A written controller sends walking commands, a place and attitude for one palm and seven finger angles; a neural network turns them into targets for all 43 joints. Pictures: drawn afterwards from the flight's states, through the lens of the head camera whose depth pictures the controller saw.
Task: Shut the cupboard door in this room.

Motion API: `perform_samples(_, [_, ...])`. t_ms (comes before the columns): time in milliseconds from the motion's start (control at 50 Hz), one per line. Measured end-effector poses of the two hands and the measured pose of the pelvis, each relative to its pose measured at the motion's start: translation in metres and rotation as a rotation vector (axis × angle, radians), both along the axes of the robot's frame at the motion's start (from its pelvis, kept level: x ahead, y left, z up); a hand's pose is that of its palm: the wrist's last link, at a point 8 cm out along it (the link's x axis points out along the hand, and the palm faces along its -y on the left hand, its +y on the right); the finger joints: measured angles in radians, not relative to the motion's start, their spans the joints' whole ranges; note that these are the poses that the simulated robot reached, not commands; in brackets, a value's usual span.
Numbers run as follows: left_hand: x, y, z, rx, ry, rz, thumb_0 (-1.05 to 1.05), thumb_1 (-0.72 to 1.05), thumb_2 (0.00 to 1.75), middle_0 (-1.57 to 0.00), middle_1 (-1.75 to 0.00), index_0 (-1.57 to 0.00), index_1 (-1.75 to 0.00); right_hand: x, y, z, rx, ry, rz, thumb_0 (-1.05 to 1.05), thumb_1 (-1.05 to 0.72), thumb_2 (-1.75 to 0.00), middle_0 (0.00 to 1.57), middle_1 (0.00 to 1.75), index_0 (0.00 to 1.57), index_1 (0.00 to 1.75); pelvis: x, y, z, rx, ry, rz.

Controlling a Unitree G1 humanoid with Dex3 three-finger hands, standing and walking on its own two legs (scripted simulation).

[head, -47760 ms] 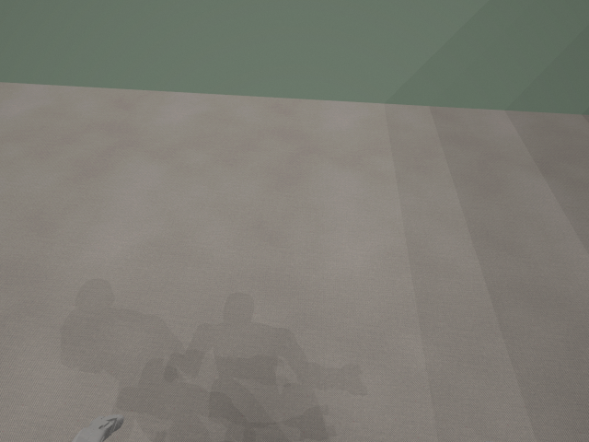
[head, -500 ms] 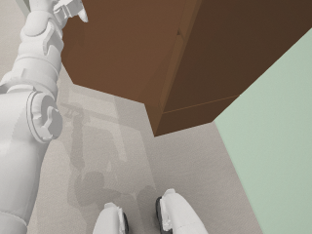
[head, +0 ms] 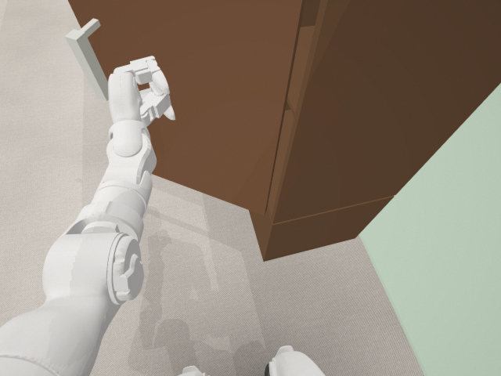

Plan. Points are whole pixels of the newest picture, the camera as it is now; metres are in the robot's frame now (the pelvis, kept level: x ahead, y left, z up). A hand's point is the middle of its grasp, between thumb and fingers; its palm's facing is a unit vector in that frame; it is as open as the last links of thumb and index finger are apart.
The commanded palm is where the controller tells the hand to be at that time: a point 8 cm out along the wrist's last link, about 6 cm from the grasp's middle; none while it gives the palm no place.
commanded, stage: pull the fist back off the door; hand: left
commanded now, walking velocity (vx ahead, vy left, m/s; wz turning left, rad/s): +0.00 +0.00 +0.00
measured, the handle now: (99, 61) +0.64 +0.19 +0.10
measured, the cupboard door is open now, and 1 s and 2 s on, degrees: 54 54 54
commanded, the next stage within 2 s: draw the hand back to the body in 0.26 s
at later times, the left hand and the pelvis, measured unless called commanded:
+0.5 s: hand (156, 122) +0.47 +0.09 +0.12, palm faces +0.09 -1.00 +0.03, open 3.1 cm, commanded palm +0.41 +0.14 +0.12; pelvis -0.01 +0.00 +0.01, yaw +0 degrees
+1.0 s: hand (65, 215) +0.32 +0.17 +0.15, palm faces +0.10 -0.98 -0.14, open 3.0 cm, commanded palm +0.27 +0.23 +0.17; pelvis -0.02 +0.01 +0.04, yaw +1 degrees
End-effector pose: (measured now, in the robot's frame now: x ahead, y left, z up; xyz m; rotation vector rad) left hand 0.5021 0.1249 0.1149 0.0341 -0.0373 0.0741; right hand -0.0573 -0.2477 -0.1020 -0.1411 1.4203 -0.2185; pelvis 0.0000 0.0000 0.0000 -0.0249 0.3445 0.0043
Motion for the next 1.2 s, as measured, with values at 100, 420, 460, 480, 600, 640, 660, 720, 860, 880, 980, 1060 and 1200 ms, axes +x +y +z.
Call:
perform_samples(100, [-0.024,0.002,-0.020,-0.020,0.076,0.000,0.01,0.90,0.90,-1.30,-1.50,-1.30,-1.50,0.038,-0.016,0.000,-0.029,-0.079,0.032,0.00,-0.91,-0.90,0.20,0.30,0.20,0.30,0.001,-0.001,0.004,0.005,-0.035,0.004])
perform_samples(420, [-0.050,0.006,-0.002,-0.011,0.049,-0.005,0.01,0.90,0.90,-1.30,-1.50,-1.30,-1.50,0.101,-0.008,-0.008,-0.017,-0.262,0.087,0.00,-0.91,-0.90,0.20,0.30,0.20,0.30,-0.014,-0.003,0.005,0.018,-0.088,0.025])
perform_samples(460, [-0.052,0.007,0.000,-0.051,0.040,0.008,0.01,0.90,0.90,-1.30,-1.50,-1.30,-1.50,0.095,-0.006,-0.008,-0.010,-0.260,0.078,0.00,-0.91,-0.90,0.20,0.30,0.20,0.30,-0.014,-0.003,0.006,0.021,-0.090,0.014])
perform_samples(480, [-0.055,0.009,0.002,-0.064,0.024,0.014,0.01,0.90,0.90,-1.30,-1.50,-1.30,-1.50,0.092,-0.005,-0.007,-0.006,-0.260,0.072,0.00,-0.91,-0.90,0.20,0.30,0.20,0.30,-0.013,-0.003,0.007,0.023,-0.092,0.006])
perform_samples(600, [-0.088,0.036,0.009,-0.001,-0.040,0.027,0.01,0.90,0.90,-1.30,-1.50,-1.29,-1.50,0.076,-0.001,-0.004,0.018,-0.258,0.030,0.00,-0.91,-0.90,0.20,0.30,0.20,0.30,-0.010,-0.003,0.013,0.027,-0.136,-0.020])
perform_samples(640, [-0.102,0.049,0.007,0.006,-0.018,0.035,0.01,0.90,0.90,-1.30,-1.50,-1.29,-1.50,0.075,-0.001,-0.001,0.017,-0.260,0.022,0.01,-0.91,-0.90,0.20,0.30,0.20,0.30,-0.011,-0.003,0.016,0.025,-0.160,-0.019])
perform_samples(660, [-0.110,0.054,0.006,0.001,-0.008,0.040,0.01,0.90,0.90,-1.30,-1.50,-1.29,-1.50,0.076,-0.002,0.000,0.014,-0.264,0.022,0.01,-0.91,-0.90,0.20,0.30,0.20,0.30,-0.011,-0.003,0.018,0.024,-0.172,-0.017])
perform_samples(720, [-0.131,0.068,0.010,-0.020,-0.004,0.046,0.01,0.90,0.90,-1.30,-1.50,-1.30,-1.50,0.085,-0.004,0.007,-0.008,-0.299,0.033,0.01,-0.90,-0.90,0.20,0.30,0.20,0.30,-0.014,-0.002,0.022,0.019,-0.207,-0.006])
perform_samples(860, [-0.172,0.079,0.043,-0.011,-0.100,-0.005,0.01,0.90,0.90,-1.29,-1.49,-1.29,-1.49,0.138,-0.004,0.028,-0.043,-0.489,0.096,0.01,-0.91,-0.90,0.20,0.30,0.20,0.30,-0.018,0.003,0.028,0.019,-0.270,0.009])
perform_samples(880, [-0.177,0.081,0.044,-0.009,-0.093,-0.009,0.01,0.90,0.90,-1.28,-1.48,-1.28,-1.48,0.147,-0.002,0.032,-0.041,-0.521,0.104,0.01,-0.91,-0.90,0.20,0.30,0.20,0.30,-0.019,0.003,0.029,0.020,-0.278,0.010])
perform_samples(980, [-0.205,0.093,0.046,0.096,-0.044,0.012,0.01,0.90,0.90,-1.22,-1.41,-1.21,-1.41,0.191,0.012,0.055,-0.034,-0.657,0.129,0.01,-0.91,-0.90,0.20,0.30,0.20,0.30,-0.020,0.006,0.036,0.028,-0.327,0.010])
perform_samples(1060, [-0.232,0.109,0.046,0.145,-0.023,0.071,0.01,0.90,0.90,-1.13,-1.31,-1.13,-1.31,0.217,0.028,0.071,-0.023,-0.716,0.167,0.01,-0.91,-0.90,0.20,0.30,0.20,0.30,-0.017,0.007,0.041,0.029,-0.359,0.016])
perform_samples(1200, [-0.275,0.144,0.065,0.217,-0.042,0.205,0.01,0.89,0.90,-0.96,-1.12,-0.95,-1.12,0.242,0.053,0.078,0.013,-0.739,0.254,0.01,-0.90,-0.90,0.20,0.30,0.20,0.30,-0.009,0.011,0.047,0.027,-0.396,0.036])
